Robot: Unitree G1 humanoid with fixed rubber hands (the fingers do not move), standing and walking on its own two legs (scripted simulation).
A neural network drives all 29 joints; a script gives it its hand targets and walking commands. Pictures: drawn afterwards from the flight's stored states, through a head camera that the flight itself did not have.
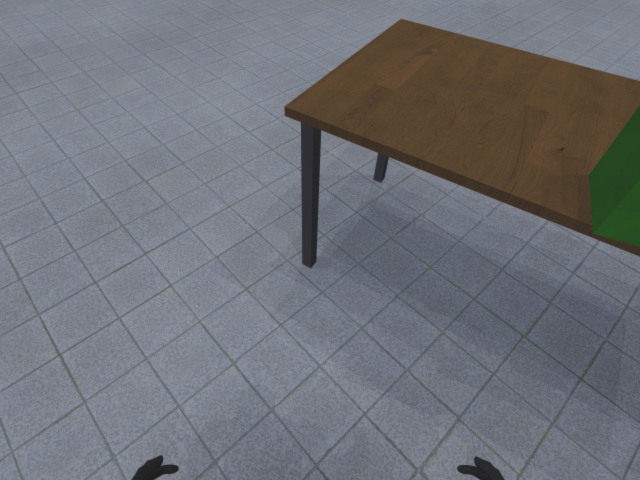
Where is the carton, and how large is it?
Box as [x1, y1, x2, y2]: [589, 106, 639, 246]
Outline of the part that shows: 639,106 589,174 593,233 638,246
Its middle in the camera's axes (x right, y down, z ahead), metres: +0.69 -0.10 +0.67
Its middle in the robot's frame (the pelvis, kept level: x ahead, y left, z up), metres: +0.59 -0.68 +0.04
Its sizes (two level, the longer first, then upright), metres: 0.293 0.185 0.220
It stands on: a table, 0.69 m high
